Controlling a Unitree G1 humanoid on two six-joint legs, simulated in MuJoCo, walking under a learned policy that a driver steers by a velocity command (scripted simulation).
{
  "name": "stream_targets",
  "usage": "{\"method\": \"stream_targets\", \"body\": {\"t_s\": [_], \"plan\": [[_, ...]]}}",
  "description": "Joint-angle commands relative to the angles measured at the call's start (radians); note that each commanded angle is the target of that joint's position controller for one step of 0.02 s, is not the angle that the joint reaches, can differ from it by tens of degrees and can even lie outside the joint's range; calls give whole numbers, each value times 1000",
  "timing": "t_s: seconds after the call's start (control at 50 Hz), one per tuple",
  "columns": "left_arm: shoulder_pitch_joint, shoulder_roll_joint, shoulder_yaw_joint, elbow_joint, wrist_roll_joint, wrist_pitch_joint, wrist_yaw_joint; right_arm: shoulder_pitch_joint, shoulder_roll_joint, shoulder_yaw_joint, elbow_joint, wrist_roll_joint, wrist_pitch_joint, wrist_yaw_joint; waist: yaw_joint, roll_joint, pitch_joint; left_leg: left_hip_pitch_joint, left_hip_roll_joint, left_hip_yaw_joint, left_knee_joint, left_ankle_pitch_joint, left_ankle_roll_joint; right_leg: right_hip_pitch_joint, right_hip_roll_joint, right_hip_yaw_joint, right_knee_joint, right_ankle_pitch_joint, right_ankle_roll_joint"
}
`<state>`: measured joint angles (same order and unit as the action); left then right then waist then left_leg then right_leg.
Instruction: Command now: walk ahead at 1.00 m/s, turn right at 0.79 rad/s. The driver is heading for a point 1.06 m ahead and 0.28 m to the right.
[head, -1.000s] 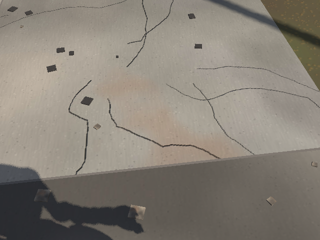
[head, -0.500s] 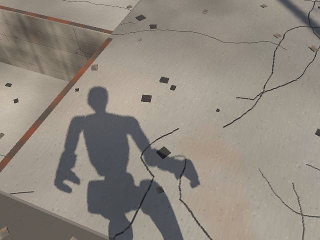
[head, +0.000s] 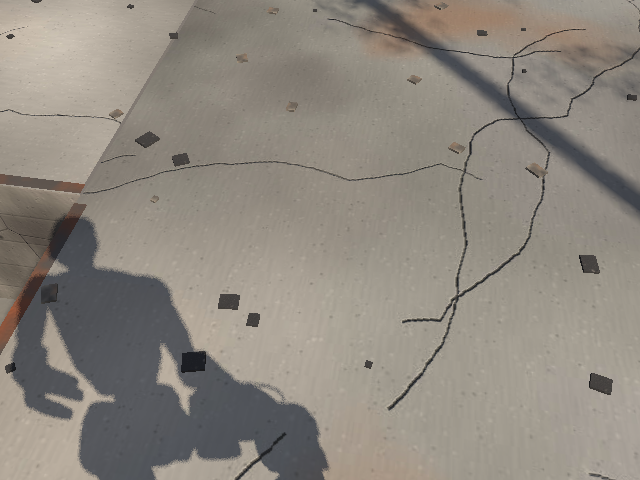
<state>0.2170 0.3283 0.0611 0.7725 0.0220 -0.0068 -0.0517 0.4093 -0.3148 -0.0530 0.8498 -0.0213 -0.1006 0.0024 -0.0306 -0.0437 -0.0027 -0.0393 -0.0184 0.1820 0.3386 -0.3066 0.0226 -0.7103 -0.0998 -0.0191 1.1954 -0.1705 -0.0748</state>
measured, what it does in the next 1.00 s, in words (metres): walks ahead, turning right: right foot, then left foot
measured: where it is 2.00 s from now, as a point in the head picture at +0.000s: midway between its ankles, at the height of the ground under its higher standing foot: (321, 305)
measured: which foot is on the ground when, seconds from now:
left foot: down 0.00-0.20, up 0.22-0.58, down 0.60-0.92, up 0.94-1.00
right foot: up 0.00-0.18, down 0.20-0.60, up 0.62-0.90, down 0.92-1.00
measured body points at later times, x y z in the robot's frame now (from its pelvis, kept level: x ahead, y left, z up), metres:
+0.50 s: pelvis +0.42 -0.06 +0.00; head +0.47 -0.09 +0.44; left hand +0.55 +0.21 -0.12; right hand +0.55 -0.37 -0.07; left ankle +0.66 +0.02 -0.68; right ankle +0.35 -0.06 -0.74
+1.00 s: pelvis +0.56 -0.08 +0.00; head +0.57 -0.10 +0.45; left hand +0.82 +0.04 -0.10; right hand +0.45 -0.34 -0.13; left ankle +0.68 -0.05 -0.71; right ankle +0.50 -0.16 -0.74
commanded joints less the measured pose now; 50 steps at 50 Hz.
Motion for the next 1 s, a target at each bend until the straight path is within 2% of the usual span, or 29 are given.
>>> {"method": "stream_targets", "body": {"t_s": [0.02, 0.04, 0.08, 0.12, 0.18, 0.2, 0.22, 0.24, 0.26, 0.3, 0.34, 0.42, 0.52, 0.56, 0.58, 0.6, 0.62, 0.64, 0.66, 0.68, 0.7, 0.78, 0.84, 0.9, 0.92, 0.94, 0.96, 0.98, 1.0], "plan": [[-65, -29, -19, -80, -7, 6, -21, -116, 3, 10, -55, -1, -35, 0, 57, 103, 105, -72, 176, -7, -229, 399, 46, -68, -8, -10, -76, 148, -8], [-101, -45, -32, -124, -5, 2, -32, -110, -40, 3, -58, 1, -42, -1, 76, 130, 128, -107, 218, 20, -234, 478, 43, -17, -35, -15, -202, 203, -25], [-187, -25, -36, -141, 1, -2, -45, -81, -61, -1, -35, 6, -41, -10, 61, 67, 164, -78, 203, 97, -254, 656, 18, 69, 15, -112, -366, 266, -58], [-170, 5, -31, -131, -2, -5, -46, -39, -123, -12, -33, 2, -29, -25, 76, 77, 106, 39, 213, 116, -142, 1100, 0, 183, 112, -192, -433, 248, -93], [230, 107, 15, -26, -8, -5, -18, -119, -227, -43, -71, -13, 25, -43, 295, 153, -118, 35, 273, 76, 405, 1411, 11, 606, 197, -150, -437, 49, -156], [395, 157, 47, 32, -9, -4, 7, -140, -215, -42, -80, -19, 37, -32, 348, 96, -179, -108, 233, 64, 747, 1125, 15, 833, 206, -76, -508, -26, -183], [304, 219, 73, 35, -32, 9, 31, -167, -79, -11, -99, -25, 29, -9, 252, -159, -60, -416, 20, 46, 1155, 25, -14, 884, 98, 136, -573, -26, -219], [221, 341, 93, -21, 6, 23, 29, -68, -57, 7, -228, -3, 7, -5, 116, -278, -247, -789, -62, -153, 1421, -203, -56, 1158, -118, 722, -753, -97, -444], [208, 292, 93, -60, 1, 21, 36, -144, -100, 14, -237, -15, -22, -10, 161, -47, -250, -858, -2, -275, 1373, -126, -42, 1123, -172, 867, -918, -156, -429], [152, 190, 65, -23, -8, -2, 53, -193, -90, 22, -232, -18, -31, -16, 46, 154, 14, -756, 78, -276, 1141, -70, -53, 754, -113, 672, -924, 216, -340], [95, 150, 46, -37, -21, -27, 57, -162, -85, 26, -217, -41, 20, -20, -18, 180, 57, -597, 116, -260, 1017, -95, -89, 520, -43, 473, -896, 616, -298], [89, 166, 53, -38, -20, -39, 46, -258, -32, 44, -276, -23, 60, -17, -14, 116, -3, -434, 71, -180, 649, 69, -100, 380, 126, 279, -830, 920, -198], [145, 142, 64, -33, -25, 8, 55, -369, -25, 60, -307, 1, 58, -22, 81, 5, -67, -285, -55, -169, 284, 336, -63, 436, 215, 321, -691, 681, -30], [106, 156, 70, -60, -15, 10, 63, -292, -78, 44, -284, -5, 43, -34, 42, -13, -83, -193, -75, -221, 169, 344, -48, 469, 209, 402, -558, 588, 6], [61, 161, 71, -78, -20, 5, 64, -179, -96, 36, -250, -8, 30, -43, -23, -16, -105, -92, -49, -239, 78, 438, -32, 468, 226, 390, -422, 547, 28], [78, 101, 54, -103, -30, -6, 61, -52, -143, 24, -222, -13, 14, -52, -60, 60, -188, 96, 137, -356, 83, 684, 17, 398, 255, 316, -175, 213, 55], [221, 13, 37, -115, -37, -2, 75, -39, -183, 22, -246, -18, 22, -49, 17, 233, -298, 267, 479, -648, 204, 1290, 136, 233, 370, 168, 107, -621, 66], [347, 70, 39, -101, -6, 5, 76, -72, -169, 6, -251, -4, 37, -45, 71, 267, -437, 265, 547, -852, 178, 1197, 247, 199, 284, 173, 215, -528, 69], [300, 103, 41, -75, 13, 24, 69, -185, -119, 8, -284, 6, 46, -53, 73, 202, -376, 147, 491, -830, 113, 823, 286, 175, 239, 150, 269, -401, 75], [183, 111, 40, -87, 25, 36, 57, -232, -40, 31, -288, 6, 58, -53, 52, 125, -249, -4, 377, -693, 59, 638, 249, 180, 225, 131, 222, -335, 86], [115, 96, 36, -106, 17, 46, 47, -234, -20, 41, -270, -4, 63, -50, 46, 115, -188, -82, 308, -594, 37, 584, 216, 193, 222, 147, 173, -323, 96], [133, 5, -15, -99, 1, 77, 42, -216, -49, 33, -182, -13, 61, -13, 96, 175, -127, -264, 157, -413, -15, 577, 144, 406, 209, 73, -244, -354, 95], [76, 28, -25, -113, -4, 85, 57, -181, -121, -9, -175, -10, 97, 6, 66, 234, -103, -274, 142, -508, -62, 319, 157, 450, 214, 29, -420, -334, 71], [109, 41, -27, -110, -5, 71, 60, -202, -137, -37, -193, 7, 139, 19, 109, 218, -42, -433, 100, -560, -122, -45, 86, 624, 225, 20, -696, -174, 15], [143, 73, -20, -105, 9, 61, 69, -206, -120, -39, -202, 15, 142, 17, 124, 194, -26, -539, 51, -527, -118, -133, 18, 732, 187, 53, -794, -189, -15], [182, 168, 3, -113, 28, 52, 82, -223, -65, -31, -241, 30, 137, 19, 138, 3, -33, -671, -38, -407, 53, -204, -62, 801, -46, 279, -936, -379, -80], [37, 210, 19, -143, 25, 56, 96, -218, -49, -34, -247, 23, 131, 10, 108, -234, 31, -692, -145, -229, 412, -228, -59, 570, -299, 538, -1052, -393, -163], [-56, 130, -6, -168, 27, 48, 102, -175, -116, -57, -216, -4, 133, 5, 47, -91, 61, -584, -52, -266, 614, -202, -56, 451, -287, 424, -1009, -150, -189], [-130, 53, -28, -183, 20, 36, 108, -110, -111, -66, -183, 1, 141, 9, -20, -41, 47, -521, -54, -248, 721, -160, -49, 421, -212, 308, -967, 44, -161]]}}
